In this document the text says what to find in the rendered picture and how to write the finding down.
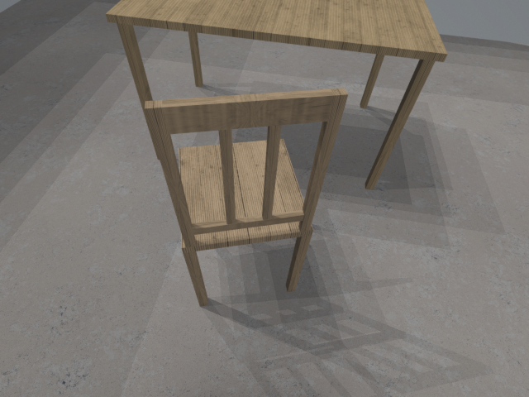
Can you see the table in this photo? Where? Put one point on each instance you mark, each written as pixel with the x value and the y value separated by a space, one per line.
pixel 402 28

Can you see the chair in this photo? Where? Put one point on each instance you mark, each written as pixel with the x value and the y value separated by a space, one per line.
pixel 242 193

